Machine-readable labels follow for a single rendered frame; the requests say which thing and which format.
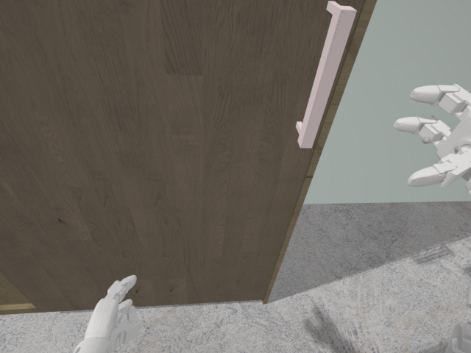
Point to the robot left forearm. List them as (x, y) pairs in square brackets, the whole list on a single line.
[(94, 345)]

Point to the right robot upper arm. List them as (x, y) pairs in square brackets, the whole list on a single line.
[(460, 339)]

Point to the right robot hand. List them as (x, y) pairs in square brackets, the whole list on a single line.
[(452, 165)]

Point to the left robot hand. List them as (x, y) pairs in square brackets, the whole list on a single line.
[(106, 322)]

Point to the handle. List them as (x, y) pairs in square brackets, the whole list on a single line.
[(337, 35)]

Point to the wardrobe door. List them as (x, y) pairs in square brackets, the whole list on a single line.
[(154, 138), (9, 294)]

